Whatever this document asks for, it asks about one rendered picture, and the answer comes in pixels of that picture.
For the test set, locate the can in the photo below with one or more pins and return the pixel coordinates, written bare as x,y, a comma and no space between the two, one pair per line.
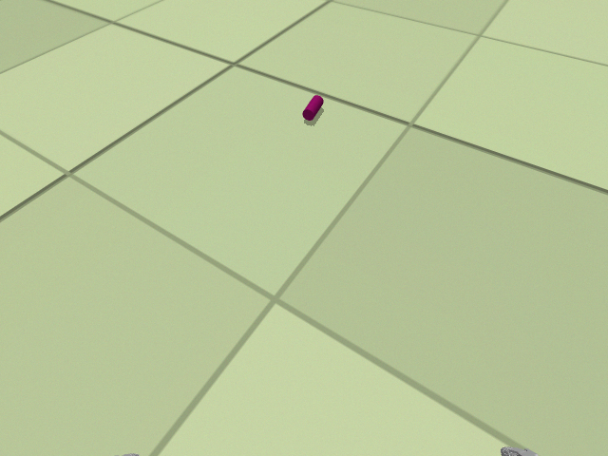
312,108

